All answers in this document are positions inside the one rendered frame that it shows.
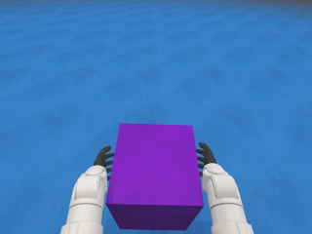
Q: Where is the carton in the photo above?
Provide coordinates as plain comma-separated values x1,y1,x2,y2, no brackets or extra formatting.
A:
105,123,204,231

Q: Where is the right robot forearm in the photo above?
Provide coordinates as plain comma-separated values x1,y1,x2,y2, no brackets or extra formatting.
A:
202,163,254,234

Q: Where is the robot right hand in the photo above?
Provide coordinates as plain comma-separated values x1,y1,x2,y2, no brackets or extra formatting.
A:
196,142,216,176

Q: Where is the robot left hand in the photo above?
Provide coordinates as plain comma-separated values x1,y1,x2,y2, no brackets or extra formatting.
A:
94,145,115,180

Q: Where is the left robot forearm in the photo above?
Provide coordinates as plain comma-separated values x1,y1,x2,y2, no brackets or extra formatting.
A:
60,165,107,234

